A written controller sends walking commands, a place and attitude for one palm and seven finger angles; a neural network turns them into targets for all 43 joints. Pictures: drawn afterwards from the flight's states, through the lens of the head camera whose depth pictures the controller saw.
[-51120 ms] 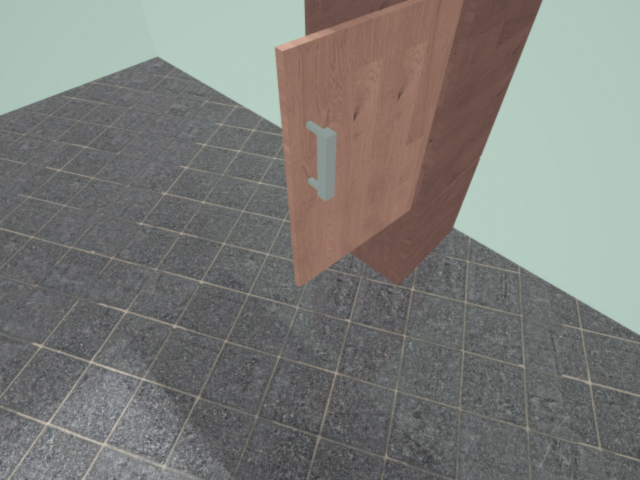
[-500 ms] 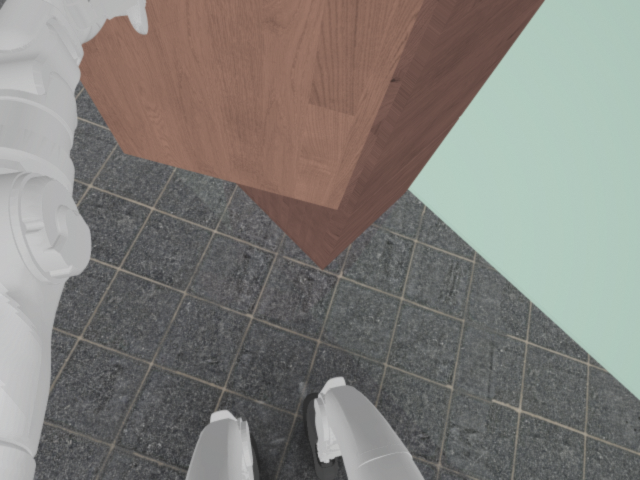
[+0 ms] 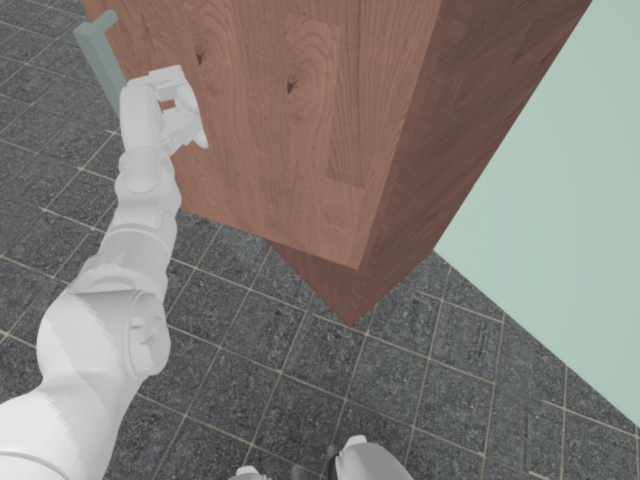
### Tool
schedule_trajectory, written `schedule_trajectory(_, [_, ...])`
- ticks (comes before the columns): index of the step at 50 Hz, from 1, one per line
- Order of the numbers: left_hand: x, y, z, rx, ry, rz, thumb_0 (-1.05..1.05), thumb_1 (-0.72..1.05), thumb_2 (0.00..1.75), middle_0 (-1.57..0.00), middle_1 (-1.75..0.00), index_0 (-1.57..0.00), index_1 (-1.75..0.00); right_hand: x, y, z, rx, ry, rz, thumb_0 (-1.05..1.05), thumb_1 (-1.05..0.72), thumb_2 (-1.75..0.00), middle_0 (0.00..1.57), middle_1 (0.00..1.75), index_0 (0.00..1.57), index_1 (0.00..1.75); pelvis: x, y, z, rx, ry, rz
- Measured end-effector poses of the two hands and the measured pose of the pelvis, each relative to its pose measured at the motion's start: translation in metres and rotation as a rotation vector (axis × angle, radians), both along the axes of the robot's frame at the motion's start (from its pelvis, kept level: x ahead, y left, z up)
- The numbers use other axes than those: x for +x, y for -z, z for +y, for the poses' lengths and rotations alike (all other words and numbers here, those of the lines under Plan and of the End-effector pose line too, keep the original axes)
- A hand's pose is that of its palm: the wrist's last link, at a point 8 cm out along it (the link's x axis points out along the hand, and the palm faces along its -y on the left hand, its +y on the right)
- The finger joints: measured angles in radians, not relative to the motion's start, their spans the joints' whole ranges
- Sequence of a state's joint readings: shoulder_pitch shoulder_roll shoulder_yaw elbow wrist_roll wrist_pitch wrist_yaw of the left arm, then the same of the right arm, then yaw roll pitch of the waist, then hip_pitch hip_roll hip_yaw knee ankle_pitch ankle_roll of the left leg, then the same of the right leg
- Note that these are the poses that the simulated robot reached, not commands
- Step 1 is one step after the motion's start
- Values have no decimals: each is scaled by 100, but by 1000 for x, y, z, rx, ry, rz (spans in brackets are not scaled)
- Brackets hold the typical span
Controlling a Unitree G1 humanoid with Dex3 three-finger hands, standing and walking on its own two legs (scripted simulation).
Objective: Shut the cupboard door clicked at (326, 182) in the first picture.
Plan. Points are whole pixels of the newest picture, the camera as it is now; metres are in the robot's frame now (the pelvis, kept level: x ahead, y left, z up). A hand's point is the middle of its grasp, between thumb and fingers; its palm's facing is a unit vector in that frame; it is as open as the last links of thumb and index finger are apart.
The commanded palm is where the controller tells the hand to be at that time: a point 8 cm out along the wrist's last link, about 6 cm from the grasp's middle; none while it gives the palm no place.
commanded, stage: pull the fist back off the door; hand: left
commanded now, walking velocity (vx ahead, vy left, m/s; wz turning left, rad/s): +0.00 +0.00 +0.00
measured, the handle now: (120, 70) +0.65 +0.19 +0.10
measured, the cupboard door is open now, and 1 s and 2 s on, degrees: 28 28 28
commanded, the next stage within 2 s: draw the hand back to the body in 0.30 s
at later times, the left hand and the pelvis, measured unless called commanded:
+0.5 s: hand (204, 150) +0.49 +0.08 +0.11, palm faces +0.06 -1.00 +0.01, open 3.1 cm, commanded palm +0.43 +0.14 +0.11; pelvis -0.02 -0.01 +0.00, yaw +1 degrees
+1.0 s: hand (96, 259) +0.33 +0.16 +0.16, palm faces +0.07 -0.99 -0.11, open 3.1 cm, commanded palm +0.29 +0.21 +0.16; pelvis -0.02 -0.01 +0.04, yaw +1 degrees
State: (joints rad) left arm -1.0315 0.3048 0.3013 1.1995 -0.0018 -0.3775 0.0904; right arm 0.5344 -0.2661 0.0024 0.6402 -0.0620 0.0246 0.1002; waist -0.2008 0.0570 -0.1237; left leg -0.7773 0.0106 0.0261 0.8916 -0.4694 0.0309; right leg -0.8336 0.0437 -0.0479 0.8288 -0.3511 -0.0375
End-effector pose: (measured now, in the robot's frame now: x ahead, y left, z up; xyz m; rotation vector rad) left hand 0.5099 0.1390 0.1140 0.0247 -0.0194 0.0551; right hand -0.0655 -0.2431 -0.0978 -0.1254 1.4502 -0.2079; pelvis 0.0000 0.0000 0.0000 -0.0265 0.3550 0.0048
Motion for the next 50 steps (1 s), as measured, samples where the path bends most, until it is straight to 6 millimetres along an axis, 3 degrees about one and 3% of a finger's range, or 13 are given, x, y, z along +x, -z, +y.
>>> schedule_trajectory(8, [-42, 31, 3, -41, -9, 61, 1, 90, 91, -130, -150, -130, -150, 61, -1, -26, -58, -71, -145, 1, -91, -90, 20, 30, 20, 30, -4, -4, -3, 10, -10, -46])
schedule_trajectory(12, [-55, 26, 0, -27, -6, -20, 2, 90, 90, -130, -150, -130, -150, 85, 5, -29, -66, -101, -209, 1, -91, -90, 20, 30, 19, 30, -8, -1, -4, 15, -17, -58])
schedule_trajectory(16, [-55, 15, -4, 25, 15, -40, 2, 90, 90, -130, -150, -130, -150, 99, 11, -25, -55, -106, -248, 1, -91, -90, 20, 30, 19, 30, -13, 2, -6, 19, -25, -65])
schedule_trajectory(20, [-50, 10, -6, 29, 10, 19, 2, 90, 90, -130, -150, -130, -150, 98, 15, -18, -34, -94, -260, 1, -91, -90, 20, 30, 20, 30, -17, 1, -8, 23, -27, -69])
schedule_trajectory(26, [-50, 4, -6, -39, -9, 5, 2, 90, 90, -130, -150, -130, -150, 76, 15, -12, -9, -67, -233, 1, -91, -90, 20, 30, 20, 30, -18, -2, -10, 32, -6, -68])
schedule_trajectory(31, [-79, -4, 10, 13, -9, -54, 2, 90, 90, -130, -150, -130, -150, 61, 12, -12, 15, -21, -224, 1, -91, -90, 20, 30, 20, 30, -12, -9, -11, 37, 23, -105])
schedule_trajectory(35, [-113, -2, 34, 15, -33, -9, 1, 90, 90, -130, -150, -130, -150, 66, 5, -15, 14, -9, -246, 1, -91, -90, 20, 30, 20, 30, -11, -18, -12, 35, 24, -161])
schedule_trajectory(39, [-144, -11, 50, -3, -44, -19, 2, 90, 90, -130, -150, -130, -150, 91, -6, -21, -19, -48, -321, 1, -90, -90, 20, 30, 20, 30, -15, -24, -13, 30, 5, -214])
schedule_trajectory(43, [-168, -31, 56, 14, -11, -83, 2, 90, 90, -130, -150, -130, -150, 130, -20, -25, -52, -99, -445, 1, -91, -90, 20, 30, 20, 30, -19, -28, -12, 28, -12, -252])
schedule_trajectory(50, [-204, -47, 69, 94, -6, -61, 1, 90, 90, -124, -143, -123, -143, 201, -51, -10, -48, -135, -671, 1, -91, -90, 20, 30, 19, 30, -19, -36, -7, 36, -15, -312])
